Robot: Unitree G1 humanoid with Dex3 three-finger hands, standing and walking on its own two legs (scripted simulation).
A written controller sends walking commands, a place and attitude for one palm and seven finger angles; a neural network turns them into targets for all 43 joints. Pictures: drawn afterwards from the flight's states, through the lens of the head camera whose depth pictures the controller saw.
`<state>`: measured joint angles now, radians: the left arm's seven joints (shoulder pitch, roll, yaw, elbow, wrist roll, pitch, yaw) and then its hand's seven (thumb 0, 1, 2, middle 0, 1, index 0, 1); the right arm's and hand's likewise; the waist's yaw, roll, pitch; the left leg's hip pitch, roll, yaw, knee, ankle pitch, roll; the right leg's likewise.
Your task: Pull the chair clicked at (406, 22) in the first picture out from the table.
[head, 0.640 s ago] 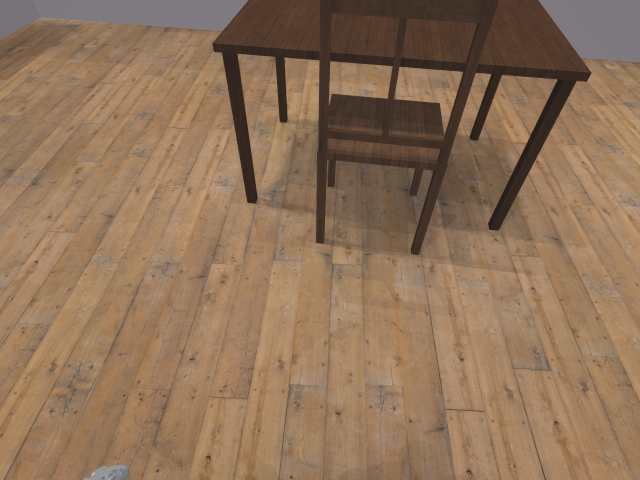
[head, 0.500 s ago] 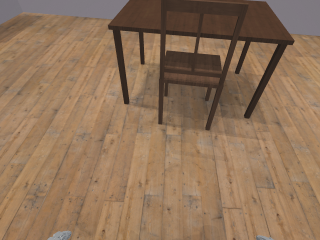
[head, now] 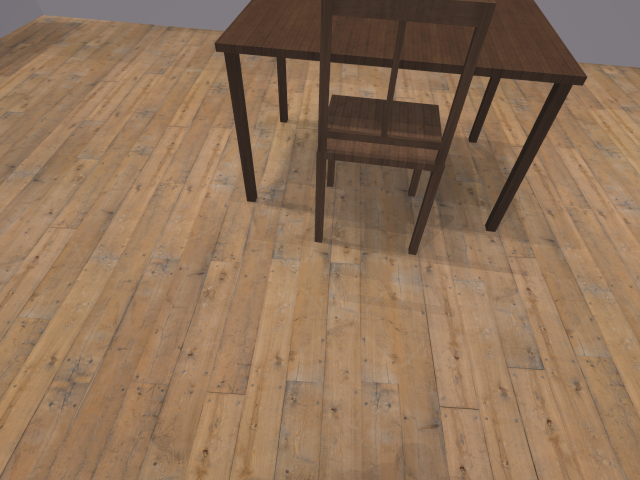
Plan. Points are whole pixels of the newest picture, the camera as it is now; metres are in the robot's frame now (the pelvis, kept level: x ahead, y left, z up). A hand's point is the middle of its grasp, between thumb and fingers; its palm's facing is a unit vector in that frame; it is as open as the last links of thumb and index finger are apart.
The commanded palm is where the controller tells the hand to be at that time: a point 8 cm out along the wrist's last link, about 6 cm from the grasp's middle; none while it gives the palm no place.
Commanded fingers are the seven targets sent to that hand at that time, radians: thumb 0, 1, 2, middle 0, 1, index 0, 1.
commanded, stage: stand and wait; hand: left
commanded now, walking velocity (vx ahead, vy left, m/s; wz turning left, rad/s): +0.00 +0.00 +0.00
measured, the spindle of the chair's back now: (392, 83) +1.16 -0.14 -0.05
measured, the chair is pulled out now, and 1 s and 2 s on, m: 0.00 0.00 0.00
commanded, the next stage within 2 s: look at it before walking up in 0.18 s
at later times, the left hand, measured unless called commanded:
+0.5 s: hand out of the picture +0.07 +0.24 -0.16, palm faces -0.03 -0.95 -0.32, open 7.4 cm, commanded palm none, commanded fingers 0.00 0.90 0.90 -0.20 -0.30 -0.20 -0.30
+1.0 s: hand out of the picture +0.07 +0.24 -0.16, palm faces -0.03 -0.94 -0.33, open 7.4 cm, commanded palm none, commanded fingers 0.00 0.90 0.90 -0.20 -0.30 -0.20 -0.30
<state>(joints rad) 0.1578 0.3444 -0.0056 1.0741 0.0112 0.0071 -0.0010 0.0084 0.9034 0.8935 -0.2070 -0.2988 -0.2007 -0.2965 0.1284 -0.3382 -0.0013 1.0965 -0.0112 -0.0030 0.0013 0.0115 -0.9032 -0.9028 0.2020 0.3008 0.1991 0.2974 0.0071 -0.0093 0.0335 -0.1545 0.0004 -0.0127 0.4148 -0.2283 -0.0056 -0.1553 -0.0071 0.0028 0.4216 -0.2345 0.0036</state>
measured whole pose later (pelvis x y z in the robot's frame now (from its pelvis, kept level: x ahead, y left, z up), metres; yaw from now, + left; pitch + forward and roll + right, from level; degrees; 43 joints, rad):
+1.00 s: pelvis +0.00 +0.00 +0.00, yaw -1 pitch -1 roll +0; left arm 0.15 0.33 0.00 1.08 0.01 0.01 0.00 0.01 0.90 0.89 -0.21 -0.30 -0.20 -0.30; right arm 0.11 -0.33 0.00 1.10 -0.01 -0.01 0.00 0.01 -0.90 -0.90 0.20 0.30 0.20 0.30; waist 0.02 -0.01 0.03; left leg -0.14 0.01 0.01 0.38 -0.21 -0.01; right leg -0.16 0.00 0.02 0.40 -0.22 0.00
